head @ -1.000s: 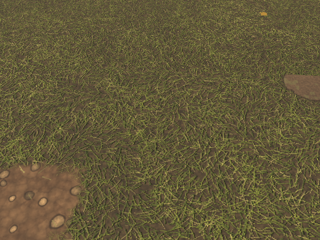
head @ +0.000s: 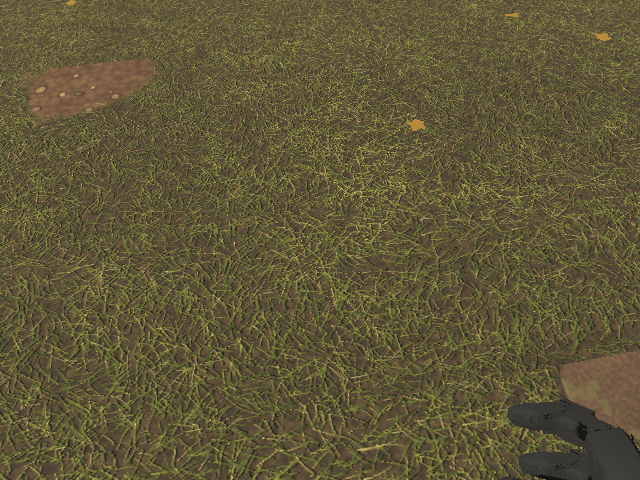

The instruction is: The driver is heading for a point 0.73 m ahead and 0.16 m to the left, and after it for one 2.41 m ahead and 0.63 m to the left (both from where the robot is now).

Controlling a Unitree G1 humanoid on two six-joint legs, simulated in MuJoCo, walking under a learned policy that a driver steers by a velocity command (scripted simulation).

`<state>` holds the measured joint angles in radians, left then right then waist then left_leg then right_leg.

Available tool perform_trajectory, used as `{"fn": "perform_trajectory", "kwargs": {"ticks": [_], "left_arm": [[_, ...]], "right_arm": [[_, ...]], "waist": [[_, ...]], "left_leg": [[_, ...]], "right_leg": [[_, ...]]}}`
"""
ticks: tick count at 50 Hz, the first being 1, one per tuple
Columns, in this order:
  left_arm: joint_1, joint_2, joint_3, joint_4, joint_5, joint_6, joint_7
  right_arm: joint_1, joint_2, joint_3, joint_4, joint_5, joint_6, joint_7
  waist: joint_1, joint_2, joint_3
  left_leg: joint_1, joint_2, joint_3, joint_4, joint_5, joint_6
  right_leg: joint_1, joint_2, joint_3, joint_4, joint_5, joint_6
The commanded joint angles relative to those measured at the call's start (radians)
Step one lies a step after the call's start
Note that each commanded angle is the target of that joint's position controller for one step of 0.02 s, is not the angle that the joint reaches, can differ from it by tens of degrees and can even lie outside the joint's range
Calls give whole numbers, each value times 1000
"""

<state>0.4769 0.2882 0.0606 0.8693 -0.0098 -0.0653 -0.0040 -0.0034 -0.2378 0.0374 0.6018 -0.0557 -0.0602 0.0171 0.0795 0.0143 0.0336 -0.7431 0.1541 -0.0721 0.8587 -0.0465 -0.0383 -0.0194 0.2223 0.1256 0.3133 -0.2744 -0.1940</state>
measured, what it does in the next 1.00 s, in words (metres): goes down, turning left: left foot, then right foot 0.17 m lower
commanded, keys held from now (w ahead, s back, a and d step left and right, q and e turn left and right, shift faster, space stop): w+q+shift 0.74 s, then w+e+shift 0.26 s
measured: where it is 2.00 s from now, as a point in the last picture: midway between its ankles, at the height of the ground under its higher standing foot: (296, 158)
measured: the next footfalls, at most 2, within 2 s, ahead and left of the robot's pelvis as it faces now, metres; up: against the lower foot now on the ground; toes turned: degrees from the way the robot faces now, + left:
left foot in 0.18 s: +0.40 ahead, +0.12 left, +0.00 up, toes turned +2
right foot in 0.74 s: +0.92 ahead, +0.01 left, -0.17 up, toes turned +33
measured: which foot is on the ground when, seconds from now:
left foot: up 0.00-0.16, down 0.18-0.72, up 0.74-1.00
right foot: down 0.00-0.20, up 0.22-0.72, down 0.74-1.00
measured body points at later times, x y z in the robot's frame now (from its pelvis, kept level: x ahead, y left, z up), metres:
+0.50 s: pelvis +0.48 +0.08 +0.00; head +0.49 +0.08 +0.45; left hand +0.69 +0.34 -0.04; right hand +0.46 -0.22 -0.12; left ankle +0.36 +0.12 -0.73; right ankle +0.67 -0.06 -0.67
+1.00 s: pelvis +0.94 +0.13 -0.19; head +0.96 +0.14 +0.26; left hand +0.67 +0.27 -0.30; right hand +1.27 +0.08 -0.25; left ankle +1.01 +0.30 -0.86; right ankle +0.88 -0.01 -0.91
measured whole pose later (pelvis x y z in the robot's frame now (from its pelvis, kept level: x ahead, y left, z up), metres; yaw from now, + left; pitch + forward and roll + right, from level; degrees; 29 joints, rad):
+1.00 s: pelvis +0.94 +0.13 -0.19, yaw +29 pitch +2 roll -2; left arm 0.67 0.24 0.05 1.05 0.01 -0.08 0.01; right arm -0.03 -0.25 0.01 0.68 -0.05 -0.05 0.03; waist 0.08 0.06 0.01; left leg -0.74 0.03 -0.03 0.94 -0.09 0.04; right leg -0.07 0.11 0.05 0.48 -0.44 -0.06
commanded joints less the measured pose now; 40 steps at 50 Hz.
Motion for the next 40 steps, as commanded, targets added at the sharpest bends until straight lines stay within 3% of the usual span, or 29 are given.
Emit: {"fn": "perform_trajectory", "kwargs": {"ticks": [1, 3, 6, 8, 9, 10, 11, 12, 13, 14, 16, 18, 19, 21, 22, 23, 24, 26, 27, 28, 29, 31, 33, 35, 36, 37, 38, 39, 40], "left_arm": [[42, 128, 27, -45, -7, -38, -5], [68, 140, 25, -27, 11, -40, -1], [27, 214, 35, -26, 32, -37, 24], [-40, 242, 43, -34, 72, -15, 43], [-133, 240, 44, -61, 80, -1, 51], [-136, 146, 21, -112, 56, -6, 41], [-32, 90, -1, -139, 29, -28, 10], [-125, 117, -14, -149, 42, -40, 21], [-221, 141, -18, -171, 47, -53, 18], [-258, 127, -27, -190, 57, -58, 14], [-281, 111, -40, -223, 83, -24, 11], [-319, 122, -49, -259, 80, 5, 10], [-398, 106, -61, -296, 73, 7, 4], [-435, 40, -85, -322, 73, 10, -18], [-383, 43, -73, -284, 60, 7, -21], [-354, 89, -56, -265, 61, 4, -27], [-459, 164, -27, -292, 57, -12, -23], [-673, 159, -23, -364, 67, -28, -20], [-744, 148, -30, -414, 68, -37, -28], [-749, 111, -37, -419, 65, -44, -37], [-729, 64, -54, -398, 61, -52, -47], [-625, 50, -53, -357, 45, -46, -56], [-529, 73, -38, -324, 26, -46, -41], [-213, 114, -11, -225, 26, -51, 0], [-13, 145, 12, -152, 25, -45, 15], [44, 200, 36, -92, 48, -37, 21], [121, 199, 20, -94, 81, -40, 3], [86, 178, 22, -92, 83, -53, -16], [80, 156, 37, -89, 53, -39, -16]], "right_arm": [[-75, -52, -9, -40, 27, -2, 9], [-118, -73, -17, -49, 37, -4, 7], [-51, -165, -54, -30, 34, -13, 8], [265, -230, -88, 75, 56, -9, -2], [525, -249, -106, 149, 58, -1, -11], [641, -324, -137, 177, 45, 10, -17], [558, -327, -144, 181, 47, 20, -2], [438, -265, -142, 145, 50, 19, 4], [433, -230, -137, 153, 56, 16, 3], [424, -205, -132, 170, 52, 14, 1], [422, -177, -115, 197, 51, 1, -3], [404, -213, -121, 193, 63, -13, 2], [397, -237, -129, 194, 60, -16, 1], [387, -255, -141, 190, 55, -13, 5], [403, -235, -133, 191, 57, -21, 12], [438, -241, -140, 182, 61, -16, 11], [568, -246, -146, 226, 52, -15, 0], [728, -248, -153, 274, 46, 0, -21], [706, -231, -155, 283, 36, 3, -36], [674, -215, -148, 282, 37, -1, -39], [623, -220, -150, 265, 49, -5, -44], [560, -222, -146, 251, 65, -16, -45], [522, -215, -142, 256, 43, -13, -61], [490, -209, -139, 273, 32, 13, -76], [431, -220, -141, 259, 41, 22, -80], [402, -164, -140, 242, 55, 34, -79], [455, -89, -110, 194, 84, 19, -78], [678, -63, -95, 200, 125, 4, -96], [613, -78, -82, 233, 55, 11, -96]], "waist": [[38, -26, 39], [62, -52, 37], [-18, -88, -13], [-175, -132, -155], [-316, -113, -242], [-311, 88, -311], [-170, 318, -361], [-185, 115, -253], [-181, -23, -169], [-141, -97, -89], [-69, -70, 1], [-43, -32, 60], [-59, 3, 90], [-73, 52, 46], [-74, 73, -10], [-87, 53, -48], [-168, 9, -40], [-284, 12, 19], [-283, 5, 70], [-283, 22, 57], [-276, 5, 10], [-236, 35, -17], [-185, 60, -2], [-24, 5, -114], [85, -31, -160], [79, -112, -99], [32, -234, -191], [-88, -464, -369], [-37, -254, -401]], "left_leg": [[219, -86, 167, -210, 271, 53], [189, -109, 187, -289, 248, 97], [246, -206, 208, -366, 72, 152], [484, -261, 188, -345, -33, 185], [738, -200, 115, -331, -87, 225], [1016, -36, -225, -290, -360, 321], [1192, 138, -830, -510, -383, 473], [1115, 136, -795, -551, -384, 470], [970, 106, -667, -568, -319, 439], [806, 58, -572, -589, -260, 399], [600, -32, -465, -620, -170, 363], [419, -90, -378, -687, -154, 355], [324, -122, -348, -719, -116, 355], [250, -149, -305, -727, 111, 316], [270, -143, -272, -659, 288, 300], [383, -137, -281, -600, 324, 298], [675, -103, -370, -495, 273, 313], [1009, -49, -490, -443, 251, 346], [941, -94, -477, -417, 145, 312], [844, -118, -466, -394, 115, 295], [708, -139, -428, -375, 30, 267], [530, -178, -399, -348, -59, 225], [517, -211, -387, -205, -93, 181], [598, -284, -339, 256, -89, 179], [550, -315, -263, 538, -115, 168], [264, -364, -205, 882, -660, 144], [20, -314, -182, 1073, -836, 153], [-210, -271, -129, 1178, -730, 131], [-242, -204, -59, 1174, -594, 140]], "right_leg": [[-147, -222, 102, -187, 615, -3], [21, -259, 61, -180, 742, 27], [209, -324, -14, -48, 1171, 84], [243, -363, -68, 277, 1347, 107], [85, -347, -123, 616, 1232, 120], [-291, -212, -159, 1066, 635, 160], [-663, -49, -78, 1266, -188, 200], [-773, -141, 4, 1275, -96, 170], [-746, -192, 18, 1197, -38, 167], [-692, -233, 6, 1071, -9, 157], [-631, -267, -13, 919, -48, 189], [-532, -295, -40, 642, -56, 216], [-460, -274, -89, 541, 8, 232], [-299, -235, -158, 499, 214, 237], [-250, -242, -152, 600, 427, 220], [-326, -262, -121, 624, 430, 207], [-640, -293, -17, 573, 440, 185], [-1023, -288, 6, 503, 288, 178], [-1011, -285, 7, 353, 396, 184], [-875, -257, -15, 299, 497, 190], [-672, -239, -33, 271, 636, 190], [-360, -215, -38, 229, 706, 197], [-209, -231, -15, 146, 717, 217], [6, -303, 15, -57, 898, 223], [177, -347, 9, -158, 1016, 230], [367, -441, 84, -91, 960, 201], [572, -503, -10, 404, 1373, 284], [784, -675, 246, 535, 1651, 137], [629, -647, 334, 367, 1069, 79]]}}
